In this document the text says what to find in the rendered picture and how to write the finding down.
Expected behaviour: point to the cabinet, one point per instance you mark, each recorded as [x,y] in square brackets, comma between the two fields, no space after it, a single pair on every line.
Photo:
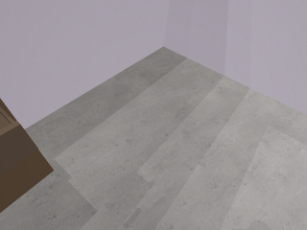
[23,176]

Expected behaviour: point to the drawer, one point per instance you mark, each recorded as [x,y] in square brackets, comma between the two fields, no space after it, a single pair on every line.
[15,143]

